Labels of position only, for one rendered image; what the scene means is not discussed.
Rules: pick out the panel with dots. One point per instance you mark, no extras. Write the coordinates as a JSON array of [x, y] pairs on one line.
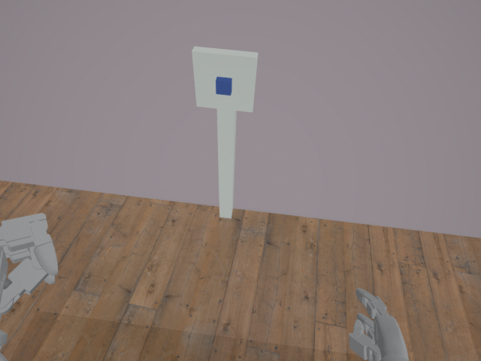
[[241, 66]]

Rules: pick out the button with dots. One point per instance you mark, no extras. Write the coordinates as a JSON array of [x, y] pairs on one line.
[[223, 85]]

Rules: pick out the left robot hand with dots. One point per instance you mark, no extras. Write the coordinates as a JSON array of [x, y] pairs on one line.
[[25, 240]]

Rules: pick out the right robot hand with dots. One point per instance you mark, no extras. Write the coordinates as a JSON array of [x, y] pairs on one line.
[[384, 335]]

